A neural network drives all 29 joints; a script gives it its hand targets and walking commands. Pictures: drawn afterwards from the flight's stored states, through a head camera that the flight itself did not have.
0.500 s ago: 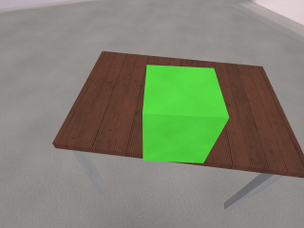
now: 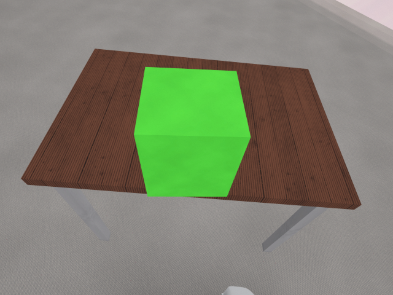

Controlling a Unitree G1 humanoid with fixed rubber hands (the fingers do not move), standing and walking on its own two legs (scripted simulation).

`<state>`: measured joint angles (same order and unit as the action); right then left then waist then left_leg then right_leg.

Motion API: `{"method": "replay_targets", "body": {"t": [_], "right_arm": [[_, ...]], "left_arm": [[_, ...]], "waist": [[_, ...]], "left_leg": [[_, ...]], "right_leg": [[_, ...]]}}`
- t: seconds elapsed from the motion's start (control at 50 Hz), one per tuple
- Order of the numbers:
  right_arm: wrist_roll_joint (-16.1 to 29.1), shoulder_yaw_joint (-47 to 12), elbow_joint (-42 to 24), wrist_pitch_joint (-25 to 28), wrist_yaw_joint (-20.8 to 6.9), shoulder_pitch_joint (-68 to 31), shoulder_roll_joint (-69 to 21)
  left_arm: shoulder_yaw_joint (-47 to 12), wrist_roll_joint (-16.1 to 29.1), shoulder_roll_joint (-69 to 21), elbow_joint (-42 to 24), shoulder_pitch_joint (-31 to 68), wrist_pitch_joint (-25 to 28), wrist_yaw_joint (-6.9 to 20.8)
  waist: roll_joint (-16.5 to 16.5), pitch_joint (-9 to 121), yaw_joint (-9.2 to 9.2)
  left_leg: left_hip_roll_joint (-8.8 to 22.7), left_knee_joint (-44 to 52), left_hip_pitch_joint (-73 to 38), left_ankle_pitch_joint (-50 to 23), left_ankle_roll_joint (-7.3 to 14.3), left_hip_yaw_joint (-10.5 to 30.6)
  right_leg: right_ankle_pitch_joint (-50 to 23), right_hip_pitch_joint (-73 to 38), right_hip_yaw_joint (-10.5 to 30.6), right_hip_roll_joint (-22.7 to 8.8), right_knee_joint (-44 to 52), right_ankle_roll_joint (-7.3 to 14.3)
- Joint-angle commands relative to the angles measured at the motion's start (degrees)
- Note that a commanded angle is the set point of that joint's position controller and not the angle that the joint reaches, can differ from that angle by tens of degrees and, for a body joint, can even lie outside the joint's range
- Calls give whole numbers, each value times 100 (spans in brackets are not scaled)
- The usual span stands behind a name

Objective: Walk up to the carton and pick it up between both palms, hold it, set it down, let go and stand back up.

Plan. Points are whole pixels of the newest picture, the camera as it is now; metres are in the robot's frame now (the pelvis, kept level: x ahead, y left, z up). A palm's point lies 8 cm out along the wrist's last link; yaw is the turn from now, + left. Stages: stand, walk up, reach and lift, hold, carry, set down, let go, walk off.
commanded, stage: walk up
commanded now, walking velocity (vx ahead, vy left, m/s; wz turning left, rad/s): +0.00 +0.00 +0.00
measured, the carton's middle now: (189, 137) +0.46 +0.02 +0.02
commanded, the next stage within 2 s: none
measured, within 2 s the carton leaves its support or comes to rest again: neither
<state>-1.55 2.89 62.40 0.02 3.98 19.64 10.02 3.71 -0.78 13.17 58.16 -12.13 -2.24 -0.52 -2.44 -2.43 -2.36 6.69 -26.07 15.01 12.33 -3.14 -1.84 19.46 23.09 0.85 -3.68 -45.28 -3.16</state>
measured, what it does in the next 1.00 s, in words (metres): steps on the spot: right foot, then left foot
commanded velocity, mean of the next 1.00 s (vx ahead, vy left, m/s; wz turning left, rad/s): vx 0.05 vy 0.03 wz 0.00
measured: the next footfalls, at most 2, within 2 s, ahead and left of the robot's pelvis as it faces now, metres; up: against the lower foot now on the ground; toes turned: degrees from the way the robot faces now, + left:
right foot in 0.06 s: +0.06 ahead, -0.16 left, +0.00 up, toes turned -1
left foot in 0.44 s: +0.01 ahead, +0.04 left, +0.00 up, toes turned +5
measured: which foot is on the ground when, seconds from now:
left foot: down 0.00-0.08, up 0.10-0.42, down 0.44-0.62, up 0.64-0.86, down 0.88-1.00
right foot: up 0.00-0.04, down 0.06-0.90, up 0.92-1.00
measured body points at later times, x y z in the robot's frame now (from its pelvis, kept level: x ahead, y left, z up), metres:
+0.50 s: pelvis +0.01 -0.07 +0.00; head +0.03 -0.05 +0.45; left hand +0.01 +0.15 -0.16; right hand +0.01 -0.29 -0.15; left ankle -0.03 +0.04 -0.74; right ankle +0.02 -0.16 -0.74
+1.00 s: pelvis +0.02 +0.05 +0.00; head +0.02 +0.08 +0.45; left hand -0.02 +0.28 -0.17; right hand +0.03 -0.17 -0.14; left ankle -0.02 +0.15 -0.74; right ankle +0.01 -0.13 -0.72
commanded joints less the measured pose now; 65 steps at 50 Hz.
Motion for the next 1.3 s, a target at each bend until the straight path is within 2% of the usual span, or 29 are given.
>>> {"method": "replay_targets", "body": {"t": [0.0,0.02,0.04,0.06,0.08,0.12,0.18,0.32,0.38,0.42,0.46,0.52,0.54,0.6,0.62,0.64,0.68,0.7,0.82,0.84,0.86,0.88,0.92,0.94,1.0,1.06,1.16,1.22,1.28], "right_arm": [[-95,164,-101,-10,-119,23,891],[-119,103,-55,-9,-169,325,589],[-106,-58,-96,-76,-188,869,-54],[68,-36,-63,-221,-126,933,-52],[127,11,-268,-289,-137,470,349],[146,47,-194,-277,-297,-16,409],[-30,-16,278,-286,-293,1078,66],[162,-108,5,-133,-166,115,108],[177,-153,209,35,-89,343,136],[67,-123,231,72,-97,473,403],[69,-252,324,36,-188,88,-3],[44,-327,258,100,-139,53,-191],[78,99,268,-85,-111,-15,1024],[29,113,-113,-291,-227,-122,631],[0,114,-273,-297,-266,-220,509],[-115,67,-454,-236,-450,-246,304],[-166,101,-622,-201,-604,-365,327],[-30,-32,-411,-86,-678,302,-82],[103,6,-341,265,-344,-19,172],[170,52,-385,265,-185,-134,380],[150,63,-337,312,-140,281,598],[139,37,-322,311,-141,623,834],[-34,-67,-148,221,-218,353,618],[-23,-146,-291,220,-269,-25,326],[98,-145,-399,290,-142,-34,640],[83,-370,-73,314,-195,674,-159],[37,-271,-231,222,-76,42,344],[164,-265,-105,210,-163,439,141],[134,-336,23,95,-138,540,-149]], "left_arm": [[28,89,256,286,-1505,277,-160],[17,-9,403,391,-1837,361,-194],[31,-35,919,181,-1612,380,-183],[43,-31,1139,103,-1122,300,-176],[73,-125,980,-69,-365,233,-103],[-296,-156,-131,-247,-45,316,-51],[-270,69,6,-120,-253,473,-107],[-295,-67,248,52,-586,426,-224],[-290,53,63,197,-899,365,-189],[-332,124,-155,240,-1176,394,-152],[-401,105,-341,253,-927,328,-163],[-269,35,79,340,-937,304,-131],[-45,-190,746,36,-1037,297,-254],[68,-162,1054,328,-1760,143,-448],[88,-173,980,294,-1603,138,-454],[190,-117,1004,534,-1868,124,-333],[103,-102,575,269,-852,134,-272],[-91,15,-13,226,-395,199,-226],[58,-122,429,497,-1106,258,-183],[14,-100,375,534,-1251,237,-146],[-64,-107,74,579,-1606,256,-99],[-193,-88,-388,523,-1940,243,-109],[-100,107,104,245,-1068,-6,-194],[-66,79,266,128,-624,-41,-137],[-131,20,-140,639,-1735,-12,-74],[-164,54,-78,420,-916,16,-173],[-299,66,-280,449,-838,101,-230],[-272,61,25,591,-949,254,-267],[-340,33,-191,697,-707,192,-173]], "waist": [[1577,488,580],[654,636,526],[-1102,520,168],[-1825,419,205],[-2392,-335,192],[-1457,-998,88],[-1172,-124,-255],[-813,167,160],[-252,415,170],[476,649,353],[1542,-165,370],[1204,-402,351],[1893,-597,690],[-176,-498,789],[-569,-492,714],[-1023,-22,594],[-1428,-359,141],[-2030,55,-236],[-532,-309,160],[-445,-606,336],[-82,-55,425],[1121,212,474],[2048,-428,295],[1745,-882,292],[1637,-62,668],[1732,337,283],[1220,319,398],[469,589,270],[-890,-268,172]], "left_leg": [[-76,-532,-167,-899,729,3],[-142,-1062,466,409,515,0],[-519,-1715,1269,2359,191,-222],[-262,-1720,521,2186,249,173],[-254,-1934,274,1903,305,190],[-317,-1972,496,1287,367,309],[-520,-2368,754,935,304,73],[-561,-384,263,1109,337,95],[-307,1068,-1199,-1063,380,273],[219,635,-2067,-1927,502,728],[101,962,-432,-836,623,689],[-28,994,-890,-1355,523,417],[-292,78,-256,-887,367,-41],[-517,-2414,1318,1745,288,-21],[-414,-2990,1239,1691,322,201],[-285,-3315,1171,1782,354,321],[-205,-3478,760,994,182,306],[-341,-2715,-293,1250,236,-25],[-862,1073,-701,147,-202,-939],[-511,1572,-883,-1229,-76,-349],[111,1251,-1686,-1947,-86,169],[1376,864,-2156,-4373,82,1282],[1301,1466,622,-1438,928,1596],[827,1556,559,-1389,710,1138],[585,409,-1593,-5485,463,-70],[433,508,-1114,-5037,575,180],[652,340,-1561,-3912,1218,319],[272,261,-452,-2421,794,322],[-16,936,-807,-101,631,180]], "right_leg": [[-1673,-1702,-691,411,2874,-153],[-1817,-2291,52,-293,2812,-244],[-2369,-2206,1696,-1695,3012,-115],[-302,-641,1913,-1900,3392,711],[1531,455,2320,-1700,4105,960],[-193,74,1002,-669,3792,512],[-3174,-1415,153,-611,2926,591],[-2474,-1874,753,-871,2754,1274],[-3408,-1488,725,-711,2279,1025],[-1953,-706,417,-393,2186,752],[-1071,-1478,197,-183,2681,630],[-1623,-1067,253,-194,2524,630],[-2143,-1197,615,-879,2151,774],[-1020,-1493,2851,-2731,3293,1845],[-419,-991,2969,-2784,3509,1965],[3601,-825,3206,-2522,4012,1723],[2473,136,1877,-1787,4250,894],[1977,366,463,-753,4166,497],[684,-694,-292,-147,2193,730],[-1937,-626,-195,-139,1814,665],[-1244,-243,-152,-209,1444,448],[936,485,-449,70,542,181],[1043,-1017,-97,-159,604,237],[810,-794,-70,-147,639,291],[368,215,-416,227,-252,276],[336,-714,-244,106,330,300],[-34,-732,-287,98,1843,371],[-2999,-2622,73,-366,2364,452],[-1920,-1238,215,-405,2492,628]]}}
